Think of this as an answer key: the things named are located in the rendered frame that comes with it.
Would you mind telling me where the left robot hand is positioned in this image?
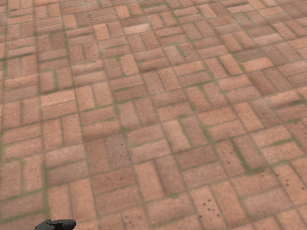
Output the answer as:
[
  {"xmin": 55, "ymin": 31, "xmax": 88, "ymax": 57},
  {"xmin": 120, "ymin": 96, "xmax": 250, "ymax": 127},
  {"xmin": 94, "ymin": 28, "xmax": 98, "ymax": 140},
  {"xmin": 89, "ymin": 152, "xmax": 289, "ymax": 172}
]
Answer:
[{"xmin": 34, "ymin": 219, "xmax": 76, "ymax": 230}]

